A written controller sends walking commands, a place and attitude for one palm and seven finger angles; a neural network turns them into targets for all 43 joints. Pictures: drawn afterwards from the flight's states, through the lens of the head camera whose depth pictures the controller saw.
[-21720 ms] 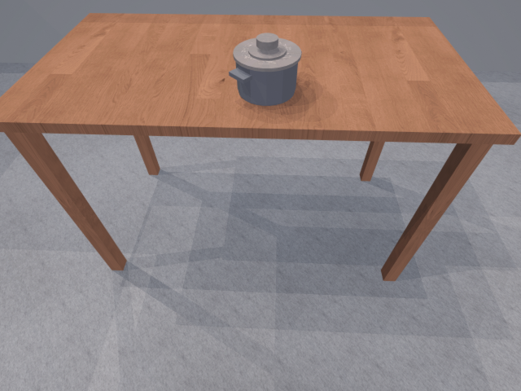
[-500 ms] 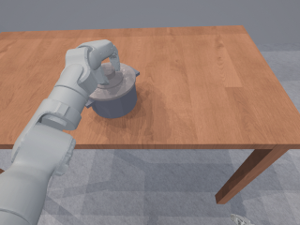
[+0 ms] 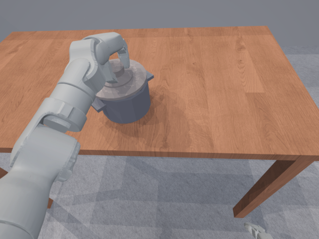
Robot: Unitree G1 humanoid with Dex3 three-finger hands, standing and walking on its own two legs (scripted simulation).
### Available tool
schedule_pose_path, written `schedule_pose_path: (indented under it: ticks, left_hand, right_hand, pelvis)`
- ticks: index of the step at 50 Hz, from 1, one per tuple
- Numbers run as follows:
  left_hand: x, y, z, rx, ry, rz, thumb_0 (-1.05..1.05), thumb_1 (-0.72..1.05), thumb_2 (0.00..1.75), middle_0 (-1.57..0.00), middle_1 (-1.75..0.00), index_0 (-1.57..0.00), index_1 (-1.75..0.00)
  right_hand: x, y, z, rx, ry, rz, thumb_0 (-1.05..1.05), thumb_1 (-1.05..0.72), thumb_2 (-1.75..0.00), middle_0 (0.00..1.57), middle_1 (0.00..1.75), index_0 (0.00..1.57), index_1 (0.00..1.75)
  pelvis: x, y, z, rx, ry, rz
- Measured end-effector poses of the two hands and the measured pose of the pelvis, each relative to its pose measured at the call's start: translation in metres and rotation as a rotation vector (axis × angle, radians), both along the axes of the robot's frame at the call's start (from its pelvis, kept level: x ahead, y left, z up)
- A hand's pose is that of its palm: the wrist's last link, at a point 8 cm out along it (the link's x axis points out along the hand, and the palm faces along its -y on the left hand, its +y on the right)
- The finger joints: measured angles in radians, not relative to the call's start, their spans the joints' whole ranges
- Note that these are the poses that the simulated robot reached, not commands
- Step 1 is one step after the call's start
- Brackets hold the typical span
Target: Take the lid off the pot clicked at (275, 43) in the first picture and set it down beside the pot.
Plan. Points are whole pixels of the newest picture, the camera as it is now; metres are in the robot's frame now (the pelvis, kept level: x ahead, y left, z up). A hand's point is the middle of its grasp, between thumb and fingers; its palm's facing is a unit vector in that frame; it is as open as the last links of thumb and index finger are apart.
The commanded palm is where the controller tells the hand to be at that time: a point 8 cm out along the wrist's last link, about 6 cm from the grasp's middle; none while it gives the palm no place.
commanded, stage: lift the lid straight up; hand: left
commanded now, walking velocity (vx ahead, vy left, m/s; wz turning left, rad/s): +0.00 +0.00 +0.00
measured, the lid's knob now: (114, 69) +0.50 +0.11 +0.17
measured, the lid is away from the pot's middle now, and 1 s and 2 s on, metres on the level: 0.01 0.02 0.06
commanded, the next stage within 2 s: move the lid sideways beside the pot in 1.50 s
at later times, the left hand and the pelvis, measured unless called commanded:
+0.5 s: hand (100, 51) +0.48 +0.12 +0.24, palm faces -0.28 -0.09 -0.96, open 8.1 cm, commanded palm +0.47 +0.13 +0.31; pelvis +0.00 +0.00 +0.00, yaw +0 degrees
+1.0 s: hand (96, 31) +0.49 +0.12 +0.28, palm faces -0.21 -0.11 -0.97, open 8.1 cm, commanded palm +0.47 +0.13 +0.35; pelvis +0.00 +0.01 +0.00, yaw +0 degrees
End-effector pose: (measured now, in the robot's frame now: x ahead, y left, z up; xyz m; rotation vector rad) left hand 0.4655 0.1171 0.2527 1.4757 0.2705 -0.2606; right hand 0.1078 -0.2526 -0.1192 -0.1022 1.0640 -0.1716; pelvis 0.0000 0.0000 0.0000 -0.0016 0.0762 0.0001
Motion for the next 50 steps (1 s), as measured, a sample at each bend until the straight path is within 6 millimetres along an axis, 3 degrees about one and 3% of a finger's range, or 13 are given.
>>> schedule_pose_path:
  ticks: [10,24,50]
  left_hand:
    - [0.001,-0.002,0.019,-0.006,-0.025,0.009,-0.01,0.18,0.77,-0.65,-0.94,-0.63,-0.93]
    - [0.005,0.011,0.04,-0.006,-0.054,0.032,0.0,0.18,0.77,-0.65,-0.95,-0.63,-0.93]
    - [0.013,0.01,0.081,-0.01,-0.12,0.066,0.0,0.17,0.77,-0.65,-0.95,-0.64,-0.93]
  right_hand:
    - [-0.007,-0.002,0.002,-0.018,-0.008,-0.007,0.01,-0.91,-0.9,0.2,0.3,0.2,0.3]
    - [-0.026,-0.005,0.002,-0.036,0.015,-0.034,0.01,-0.91,-0.9,0.2,0.3,0.2,0.3]
    - [-0.012,0.004,0.002,-0.023,-0.007,-0.005,0.01,-0.91,-0.9,0.2,0.3,0.2,0.3]
  pelvis:
    - [-0.005,0.0,0.0,0.001,-0.003,-0.001]
    - [-0.005,0.004,0.001,-0.001,-0.002,-0.007]
    - [0.001,0.007,0.002,0.001,0.018,-0.003]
